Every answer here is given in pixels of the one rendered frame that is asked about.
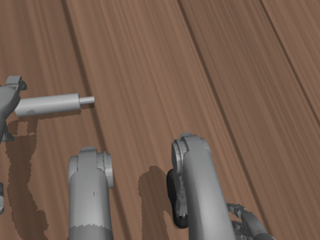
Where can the left robot hand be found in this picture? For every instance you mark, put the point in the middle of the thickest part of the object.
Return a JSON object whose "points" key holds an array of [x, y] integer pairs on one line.
{"points": [[9, 100]]}

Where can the right robot hand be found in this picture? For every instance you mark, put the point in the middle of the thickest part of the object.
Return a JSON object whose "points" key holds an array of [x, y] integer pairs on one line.
{"points": [[250, 225]]}

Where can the bottle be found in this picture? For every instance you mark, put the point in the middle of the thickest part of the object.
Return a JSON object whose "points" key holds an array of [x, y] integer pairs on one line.
{"points": [[51, 104]]}

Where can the right robot foot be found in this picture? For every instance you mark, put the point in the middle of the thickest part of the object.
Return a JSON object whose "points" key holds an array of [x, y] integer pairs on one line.
{"points": [[179, 221]]}

